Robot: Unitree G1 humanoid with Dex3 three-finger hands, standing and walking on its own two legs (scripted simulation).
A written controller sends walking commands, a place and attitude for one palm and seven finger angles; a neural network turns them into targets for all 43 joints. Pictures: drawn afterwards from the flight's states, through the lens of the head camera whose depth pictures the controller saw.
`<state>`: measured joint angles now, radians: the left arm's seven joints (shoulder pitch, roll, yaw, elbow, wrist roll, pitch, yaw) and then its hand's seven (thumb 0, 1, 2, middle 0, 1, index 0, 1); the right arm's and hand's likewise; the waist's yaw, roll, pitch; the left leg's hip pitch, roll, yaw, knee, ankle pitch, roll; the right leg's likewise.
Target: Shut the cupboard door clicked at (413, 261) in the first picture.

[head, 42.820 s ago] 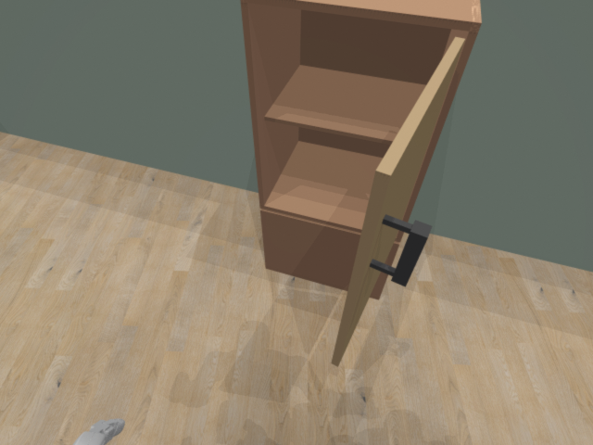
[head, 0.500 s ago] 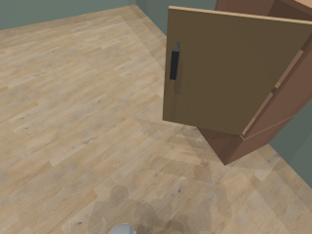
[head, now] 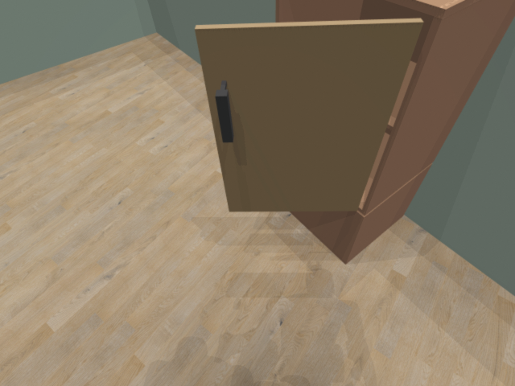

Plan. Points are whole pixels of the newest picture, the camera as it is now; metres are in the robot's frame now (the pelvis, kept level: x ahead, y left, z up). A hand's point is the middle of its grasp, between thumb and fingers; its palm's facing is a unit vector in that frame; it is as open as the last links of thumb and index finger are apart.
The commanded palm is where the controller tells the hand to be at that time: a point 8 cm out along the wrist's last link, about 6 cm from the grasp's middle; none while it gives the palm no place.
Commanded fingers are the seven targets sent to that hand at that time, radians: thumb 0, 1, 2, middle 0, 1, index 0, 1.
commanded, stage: take the last steps up to it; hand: left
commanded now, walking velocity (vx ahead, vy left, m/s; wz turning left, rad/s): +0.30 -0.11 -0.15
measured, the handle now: (226, 111) +0.66 +0.10 +0.05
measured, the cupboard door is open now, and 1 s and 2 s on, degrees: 51 51 51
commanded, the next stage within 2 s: come to a stop and stand still in 0.54 s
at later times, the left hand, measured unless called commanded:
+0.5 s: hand (169, 380) +0.16 +0.18 -0.17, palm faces -0.06 -0.99 -0.15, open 7.4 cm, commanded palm none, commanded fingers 0.00 0.90 0.90 -0.20 -0.30 -0.20 -0.30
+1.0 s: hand (215, 297) +0.31 +0.11 -0.16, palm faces -0.05 -0.97 -0.22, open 7.3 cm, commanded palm none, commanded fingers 0.00 0.90 0.90 -0.20 -0.30 -0.20 -0.30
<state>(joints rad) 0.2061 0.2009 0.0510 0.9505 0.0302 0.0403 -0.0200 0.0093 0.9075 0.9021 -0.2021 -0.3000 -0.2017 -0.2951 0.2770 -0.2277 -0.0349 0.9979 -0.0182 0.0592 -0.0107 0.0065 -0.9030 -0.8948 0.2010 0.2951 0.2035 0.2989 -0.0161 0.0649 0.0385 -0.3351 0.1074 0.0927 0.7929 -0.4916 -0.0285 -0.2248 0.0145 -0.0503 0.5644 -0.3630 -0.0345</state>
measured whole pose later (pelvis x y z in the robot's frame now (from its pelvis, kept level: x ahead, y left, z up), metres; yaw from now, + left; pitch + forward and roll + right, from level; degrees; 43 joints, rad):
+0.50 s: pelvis +0.13 +0.00 +0.01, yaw -5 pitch +0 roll -1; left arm 0.26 0.21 0.06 1.04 0.04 0.03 -0.02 0.01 0.91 0.90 -0.20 -0.30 -0.20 -0.30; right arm 0.26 -0.15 0.00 0.98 -0.03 -0.04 -0.02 0.00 -0.91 -0.89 0.20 0.29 0.20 0.30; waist -0.01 -0.06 0.05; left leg -0.24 0.07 0.15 0.50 -0.25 0.02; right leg -0.46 -0.03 -0.02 1.12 -0.36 -0.02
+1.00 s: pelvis +0.20 -0.06 +0.01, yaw -4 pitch +0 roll +0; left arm 0.11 0.16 0.04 0.98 0.04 0.01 0.04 0.00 0.92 0.90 -0.21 -0.30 -0.21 -0.30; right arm 0.16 -0.21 -0.05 1.01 0.00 0.07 -0.02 0.01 -0.91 -0.90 0.20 0.29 0.20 0.30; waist 0.00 -0.01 0.10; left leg -0.42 -0.01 0.03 0.98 -0.49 -0.05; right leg -0.30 -0.07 -0.09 0.49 -0.19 -0.01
